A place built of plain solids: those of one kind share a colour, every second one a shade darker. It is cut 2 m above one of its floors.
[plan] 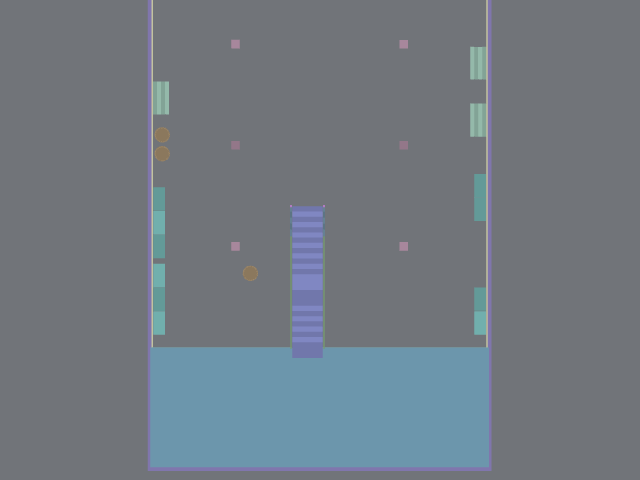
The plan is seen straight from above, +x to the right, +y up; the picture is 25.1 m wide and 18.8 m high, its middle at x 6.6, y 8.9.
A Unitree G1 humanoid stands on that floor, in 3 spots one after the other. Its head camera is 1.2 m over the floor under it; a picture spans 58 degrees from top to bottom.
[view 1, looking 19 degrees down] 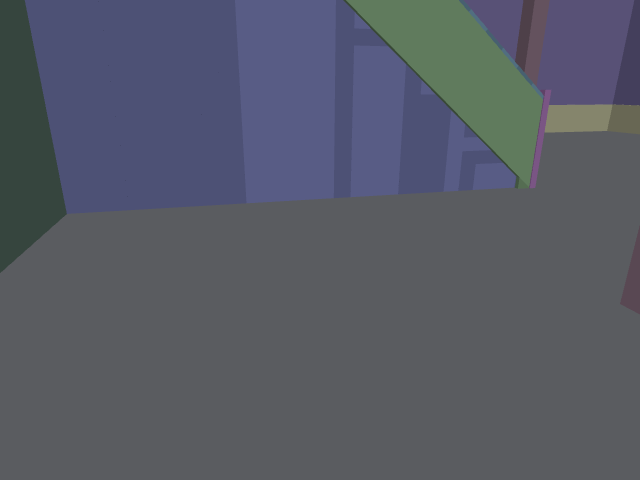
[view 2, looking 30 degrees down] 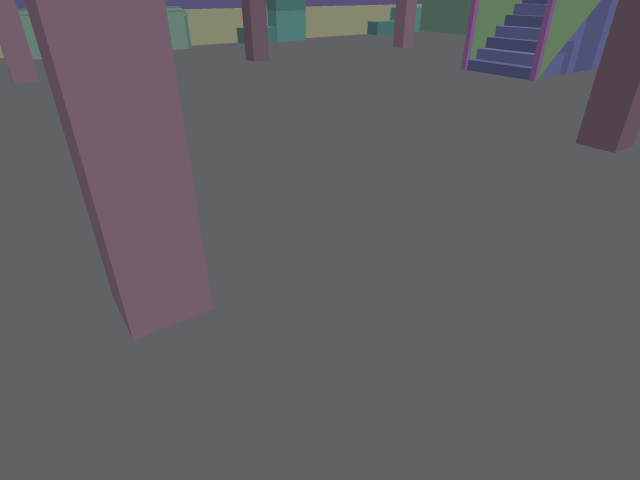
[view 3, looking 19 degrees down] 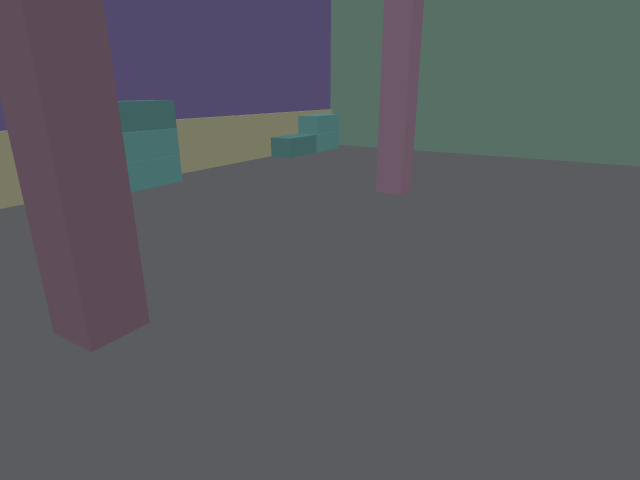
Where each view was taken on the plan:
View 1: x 11.53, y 6.19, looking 166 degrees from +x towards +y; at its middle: ground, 3.69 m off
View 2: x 1.65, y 16.87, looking -35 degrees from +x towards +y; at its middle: ground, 2.40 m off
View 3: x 7.81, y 13.72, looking -58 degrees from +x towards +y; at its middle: ground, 3.69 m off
